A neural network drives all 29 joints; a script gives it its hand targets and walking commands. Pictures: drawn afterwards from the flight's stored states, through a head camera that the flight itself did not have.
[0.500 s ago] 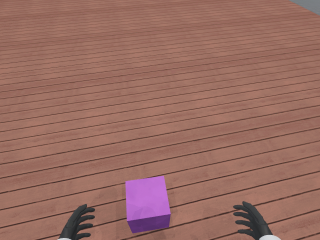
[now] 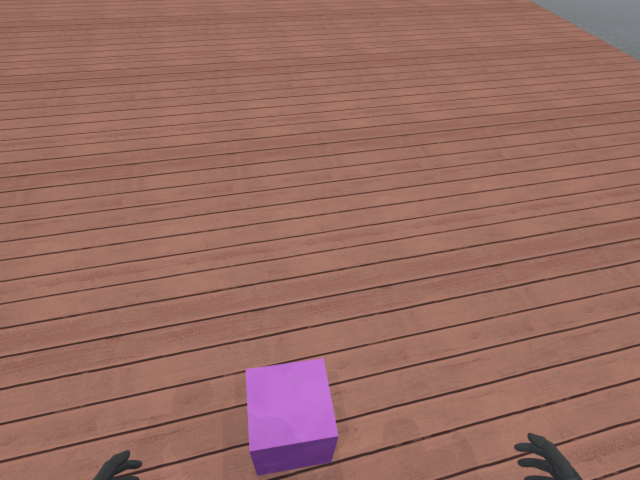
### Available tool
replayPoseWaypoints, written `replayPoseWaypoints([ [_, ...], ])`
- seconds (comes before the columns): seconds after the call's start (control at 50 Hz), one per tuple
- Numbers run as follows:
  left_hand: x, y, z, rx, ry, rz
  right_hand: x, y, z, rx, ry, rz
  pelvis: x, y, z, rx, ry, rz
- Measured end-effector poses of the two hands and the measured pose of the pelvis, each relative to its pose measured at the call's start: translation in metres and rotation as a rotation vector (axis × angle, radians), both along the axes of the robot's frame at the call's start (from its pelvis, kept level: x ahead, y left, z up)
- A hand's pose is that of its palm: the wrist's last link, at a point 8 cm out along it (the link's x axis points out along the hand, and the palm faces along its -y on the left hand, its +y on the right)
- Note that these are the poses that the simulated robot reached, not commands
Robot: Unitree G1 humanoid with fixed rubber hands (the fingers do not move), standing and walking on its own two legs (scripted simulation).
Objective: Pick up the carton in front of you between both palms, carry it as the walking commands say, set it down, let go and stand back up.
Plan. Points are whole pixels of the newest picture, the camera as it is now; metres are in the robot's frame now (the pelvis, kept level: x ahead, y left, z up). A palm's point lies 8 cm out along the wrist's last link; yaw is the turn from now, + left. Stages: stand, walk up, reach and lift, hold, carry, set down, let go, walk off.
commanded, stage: stand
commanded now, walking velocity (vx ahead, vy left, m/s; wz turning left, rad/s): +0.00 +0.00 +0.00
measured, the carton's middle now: (290, 417) +0.42 +0.06 -0.65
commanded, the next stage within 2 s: none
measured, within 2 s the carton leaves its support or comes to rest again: neither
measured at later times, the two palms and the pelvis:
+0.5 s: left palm out of the picture +0.10 +0.30 -0.10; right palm out of the picture +0.11 -0.29 -0.08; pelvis -0.01 +0.00 +0.01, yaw +0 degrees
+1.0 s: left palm out of the picture +0.07 +0.30 -0.10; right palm out of the picture +0.07 -0.31 -0.09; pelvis -0.02 +0.00 +0.01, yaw +0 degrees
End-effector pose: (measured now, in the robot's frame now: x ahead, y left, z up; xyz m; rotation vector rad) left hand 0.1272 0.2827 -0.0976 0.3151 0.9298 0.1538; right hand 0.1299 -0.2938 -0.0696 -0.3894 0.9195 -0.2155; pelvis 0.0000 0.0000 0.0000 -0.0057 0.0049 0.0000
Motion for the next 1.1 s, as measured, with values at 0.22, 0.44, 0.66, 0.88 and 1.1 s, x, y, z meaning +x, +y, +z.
replayPoseWaypoints([
  [0.22,0.002,0.007,0.0,0.014,0.022,-0.001,-0.006,0.007,-0.009,0.02,0.037,-0.017,0.003,0.005,0.002,0.003,-0.01,-0.003],
  [0.44,-0.016,0.013,-0.001,0.028,0.063,0.015,-0.019,0.002,-0.012,0.018,0.072,-0.031,-0.003,0.005,0.005,0.004,-0.025,-0.002],
  [0.66,-0.038,0.016,-0.002,0.032,0.109,0.027,-0.036,-0.006,-0.012,0.013,0.107,-0.042,-0.013,0.003,0.008,0.002,-0.038,-0.002],
  [0.88,-0.055,0.019,-0.003,0.037,0.148,0.035,-0.052,-0.011,-0.014,0.013,0.144,-0.053,-0.021,0.002,0.009,0.001,-0.044,-0.002],
  [1.1,-0.063,0.022,-0.004,0.043,0.172,0.042,-0.06,-0.014,-0.016,0.011,0.167,-0.058,-0.025,0.001,0.01,0.001,-0.045,-0.001],
])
